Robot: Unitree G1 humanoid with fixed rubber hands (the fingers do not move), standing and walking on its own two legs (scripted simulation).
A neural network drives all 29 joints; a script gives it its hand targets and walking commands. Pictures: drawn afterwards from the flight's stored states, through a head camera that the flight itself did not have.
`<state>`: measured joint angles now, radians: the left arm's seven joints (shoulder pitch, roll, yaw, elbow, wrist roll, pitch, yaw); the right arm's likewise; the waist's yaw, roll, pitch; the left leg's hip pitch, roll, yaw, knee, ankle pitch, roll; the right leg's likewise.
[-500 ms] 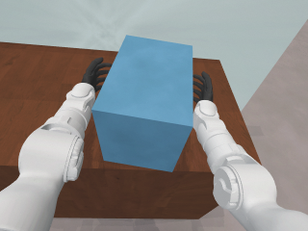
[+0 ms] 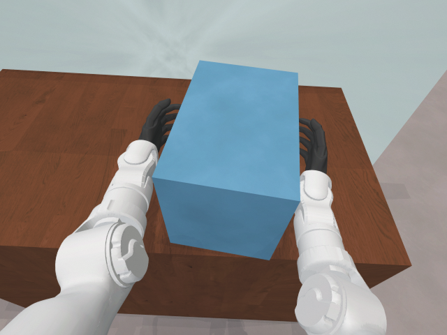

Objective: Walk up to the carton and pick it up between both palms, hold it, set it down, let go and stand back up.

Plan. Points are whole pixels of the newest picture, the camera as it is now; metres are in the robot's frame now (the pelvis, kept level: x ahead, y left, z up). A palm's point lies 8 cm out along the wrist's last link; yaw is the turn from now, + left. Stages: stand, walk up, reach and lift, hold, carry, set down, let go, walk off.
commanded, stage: reach and lift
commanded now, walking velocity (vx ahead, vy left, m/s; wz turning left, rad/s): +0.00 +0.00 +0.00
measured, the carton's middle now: (233, 158) +0.44 -0.08 +0.04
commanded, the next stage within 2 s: none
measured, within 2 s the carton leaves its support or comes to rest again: leaves its support in 1.68 s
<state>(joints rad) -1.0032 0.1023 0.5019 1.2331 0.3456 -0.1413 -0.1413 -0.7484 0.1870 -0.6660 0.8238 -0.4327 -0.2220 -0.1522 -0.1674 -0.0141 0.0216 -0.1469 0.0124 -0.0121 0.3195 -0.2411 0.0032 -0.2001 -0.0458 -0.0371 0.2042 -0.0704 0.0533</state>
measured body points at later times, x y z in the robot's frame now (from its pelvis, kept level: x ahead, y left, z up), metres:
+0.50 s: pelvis +0.01 +0.00 +0.00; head +0.05 +0.03 +0.45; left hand +0.47 +0.08 +0.10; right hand +0.38 -0.21 +0.09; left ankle -0.05 +0.11 -0.75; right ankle +0.01 -0.15 -0.75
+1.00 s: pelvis +0.00 +0.00 +0.00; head +0.05 +0.03 +0.45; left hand +0.47 +0.08 +0.10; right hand +0.38 -0.21 +0.09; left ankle -0.05 +0.11 -0.75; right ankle +0.01 -0.15 -0.75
